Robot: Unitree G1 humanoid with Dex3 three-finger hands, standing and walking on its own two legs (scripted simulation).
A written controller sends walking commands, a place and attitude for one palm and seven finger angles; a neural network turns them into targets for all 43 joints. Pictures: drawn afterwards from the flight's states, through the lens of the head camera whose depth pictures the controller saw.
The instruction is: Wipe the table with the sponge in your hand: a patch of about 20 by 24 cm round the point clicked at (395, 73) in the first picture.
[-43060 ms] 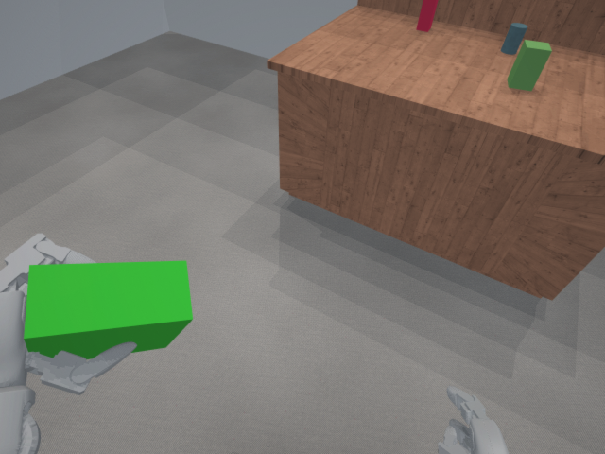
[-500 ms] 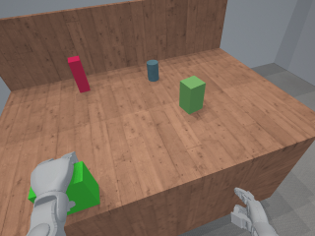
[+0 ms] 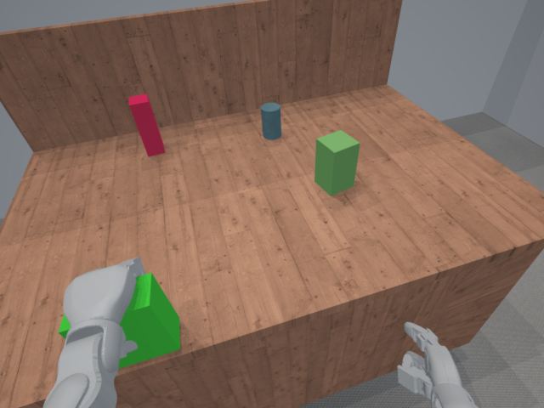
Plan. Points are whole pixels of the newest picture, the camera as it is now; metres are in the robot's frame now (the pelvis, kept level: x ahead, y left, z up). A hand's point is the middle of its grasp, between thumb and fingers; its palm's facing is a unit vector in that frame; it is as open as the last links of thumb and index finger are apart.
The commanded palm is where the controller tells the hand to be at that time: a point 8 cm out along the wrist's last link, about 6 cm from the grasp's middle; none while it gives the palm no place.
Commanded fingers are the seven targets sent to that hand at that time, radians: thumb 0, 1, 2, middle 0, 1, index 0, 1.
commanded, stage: lift the sponge slowly off the table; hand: left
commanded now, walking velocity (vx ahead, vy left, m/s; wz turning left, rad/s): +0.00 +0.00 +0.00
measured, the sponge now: (133, 331) +0.22 +0.27 -0.01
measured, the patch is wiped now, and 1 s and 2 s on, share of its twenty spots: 1.00 1.00 1.00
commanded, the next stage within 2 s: bring the sponge back beside the body in 1.54 s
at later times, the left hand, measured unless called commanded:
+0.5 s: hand (112, 300) +0.22 +0.28 +0.07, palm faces +0.01 -0.11 -0.99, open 10.2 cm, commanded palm +0.20 +0.27 +0.14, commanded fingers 0.00 0.10 1.30 -1.20 -1.60 -1.20 -1.60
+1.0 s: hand (119, 276) +0.24 +0.26 +0.11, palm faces +0.08 -0.09 -0.99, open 10.2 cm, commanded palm +0.21 +0.26 +0.18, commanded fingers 0.00 0.10 1.30 -1.20 -1.60 -1.20 -1.60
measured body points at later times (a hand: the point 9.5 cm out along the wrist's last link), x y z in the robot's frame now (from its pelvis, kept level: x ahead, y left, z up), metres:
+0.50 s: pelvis +0.00 -0.01 +0.00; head -0.04 -0.04 +0.45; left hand +0.22 +0.28 +0.12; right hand +0.24 -0.21 -0.07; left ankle +0.02 +0.12 -0.73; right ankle -0.01 -0.11 -0.73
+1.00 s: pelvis -0.01 -0.01 +0.01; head -0.05 -0.05 +0.45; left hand +0.23 +0.26 +0.16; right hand +0.26 -0.19 -0.06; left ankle +0.02 +0.12 -0.73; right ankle -0.01 -0.11 -0.73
